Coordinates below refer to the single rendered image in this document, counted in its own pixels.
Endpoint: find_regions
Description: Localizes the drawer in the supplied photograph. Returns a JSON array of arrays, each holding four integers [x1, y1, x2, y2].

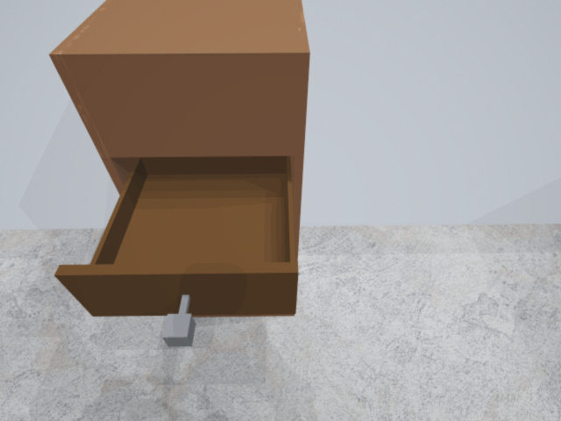
[[54, 156, 298, 317]]

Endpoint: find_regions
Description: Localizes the handle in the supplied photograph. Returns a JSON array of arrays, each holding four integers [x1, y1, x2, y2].
[[162, 295, 195, 346]]

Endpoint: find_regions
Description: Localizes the cabinet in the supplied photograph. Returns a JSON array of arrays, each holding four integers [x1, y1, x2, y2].
[[49, 0, 310, 318]]

